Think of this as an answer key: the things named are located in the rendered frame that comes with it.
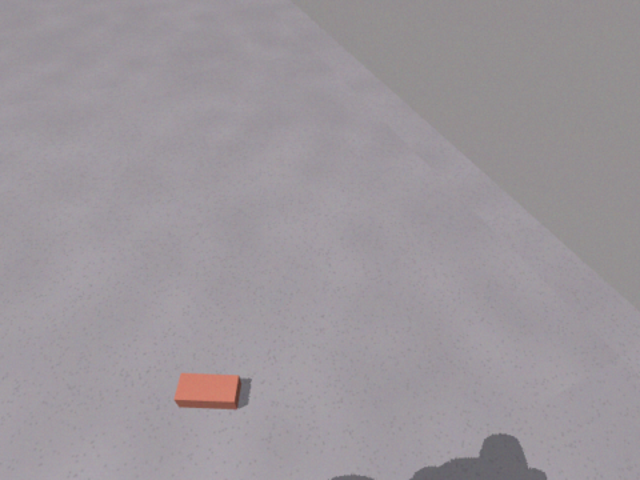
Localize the carton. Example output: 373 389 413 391
174 373 241 409

